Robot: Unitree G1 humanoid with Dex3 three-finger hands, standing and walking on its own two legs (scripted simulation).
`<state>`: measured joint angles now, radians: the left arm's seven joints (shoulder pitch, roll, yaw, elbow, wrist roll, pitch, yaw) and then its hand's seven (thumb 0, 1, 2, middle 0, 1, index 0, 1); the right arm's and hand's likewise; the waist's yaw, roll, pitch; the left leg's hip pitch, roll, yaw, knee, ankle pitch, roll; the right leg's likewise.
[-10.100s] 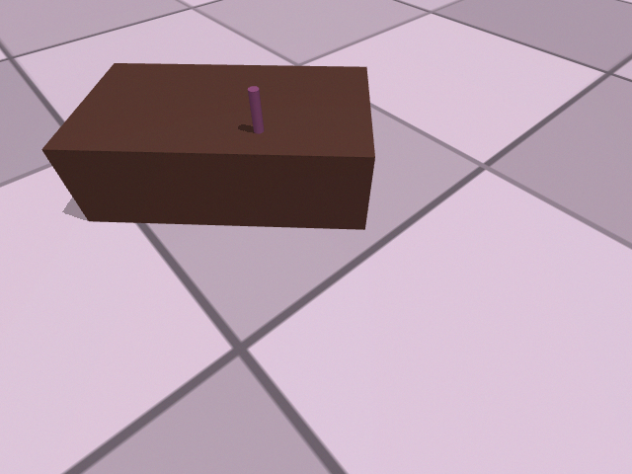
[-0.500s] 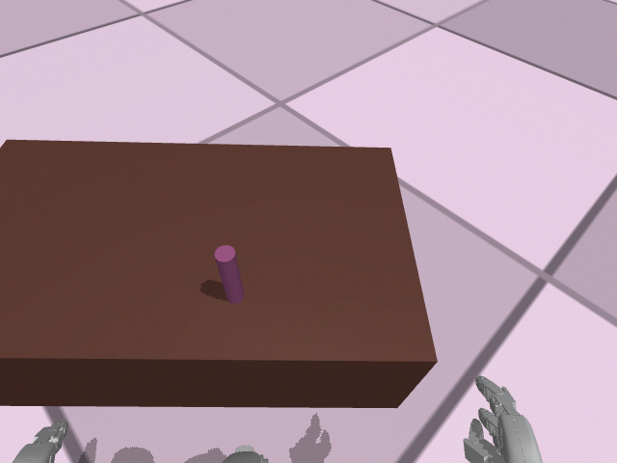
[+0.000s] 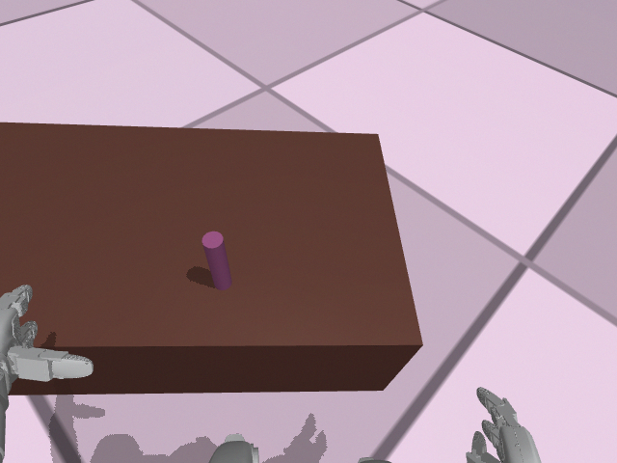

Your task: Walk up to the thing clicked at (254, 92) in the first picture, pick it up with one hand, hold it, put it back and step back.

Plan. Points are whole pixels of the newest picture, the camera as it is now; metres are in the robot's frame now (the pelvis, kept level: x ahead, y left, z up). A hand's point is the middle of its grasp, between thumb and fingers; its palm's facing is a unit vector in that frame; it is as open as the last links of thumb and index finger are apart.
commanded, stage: go down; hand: left
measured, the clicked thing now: (218, 262) +0.54 +0.16 -0.23
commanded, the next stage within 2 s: none
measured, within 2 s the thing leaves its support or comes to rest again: neither
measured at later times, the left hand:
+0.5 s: hand (50, 272) +0.38 +0.33 +0.01, palm faces +0.17 -0.98 -0.10, open 17.1 cm
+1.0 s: hand (48, 231) +0.44 +0.35 +0.03, palm faces +0.16 -0.99 -0.06, open 17.0 cm
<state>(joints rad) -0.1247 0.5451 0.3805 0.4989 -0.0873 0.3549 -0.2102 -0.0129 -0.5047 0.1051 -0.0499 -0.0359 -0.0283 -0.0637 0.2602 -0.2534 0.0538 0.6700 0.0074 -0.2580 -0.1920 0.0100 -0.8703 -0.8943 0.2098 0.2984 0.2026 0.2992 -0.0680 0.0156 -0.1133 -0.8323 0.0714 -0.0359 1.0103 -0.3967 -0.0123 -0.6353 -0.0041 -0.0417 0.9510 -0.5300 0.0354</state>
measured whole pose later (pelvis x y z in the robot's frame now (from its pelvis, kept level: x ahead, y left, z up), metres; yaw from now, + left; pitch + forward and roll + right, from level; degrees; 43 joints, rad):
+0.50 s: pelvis -0.01 +0.00 -0.01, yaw -2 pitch +17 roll -3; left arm -0.50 0.69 0.58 1.03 -0.06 -0.12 -0.42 -0.02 -0.43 0.09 -0.04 -0.01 -0.02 -0.04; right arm 0.35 -0.28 0.03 0.72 -0.04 -0.16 -0.12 0.01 -0.88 -0.90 0.21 0.30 0.20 0.30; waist -0.09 -0.01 -0.08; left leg -0.93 0.09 -0.02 1.02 -0.38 -0.01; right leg -0.76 0.01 -0.02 0.98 -0.51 0.03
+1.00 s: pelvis +0.00 +0.01 -0.01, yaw -3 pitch +21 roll -5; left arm -0.67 0.79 0.62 1.14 -0.08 -0.21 -0.47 -0.01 -0.41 0.08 -0.05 -0.02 -0.03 -0.04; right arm 0.35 -0.28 0.06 0.70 -0.05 -0.11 -0.10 0.00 -0.88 -0.90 0.21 0.30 0.20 0.30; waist -0.12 -0.01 -0.09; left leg -1.04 0.10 -0.03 1.08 -0.41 0.00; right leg -0.84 0.02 -0.02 1.00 -0.52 0.04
